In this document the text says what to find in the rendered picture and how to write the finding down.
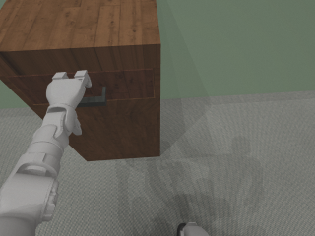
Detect left robot forearm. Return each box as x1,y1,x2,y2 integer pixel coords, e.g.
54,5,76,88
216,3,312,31
0,103,76,202

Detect robot right foot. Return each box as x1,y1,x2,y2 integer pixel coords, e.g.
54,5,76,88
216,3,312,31
176,223,186,236

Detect drawer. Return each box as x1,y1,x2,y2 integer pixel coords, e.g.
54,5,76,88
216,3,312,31
7,68,154,104

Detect handle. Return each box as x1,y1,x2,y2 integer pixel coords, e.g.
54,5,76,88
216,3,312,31
77,87,107,108

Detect right robot shin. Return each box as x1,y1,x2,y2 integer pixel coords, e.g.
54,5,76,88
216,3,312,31
183,222,197,229

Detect left robot upper arm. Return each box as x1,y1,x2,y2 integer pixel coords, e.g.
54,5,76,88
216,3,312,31
0,173,60,236

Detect robot left hand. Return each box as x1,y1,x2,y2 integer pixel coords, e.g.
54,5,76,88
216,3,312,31
46,70,92,136

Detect cabinet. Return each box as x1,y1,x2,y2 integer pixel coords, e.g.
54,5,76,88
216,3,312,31
0,0,161,161

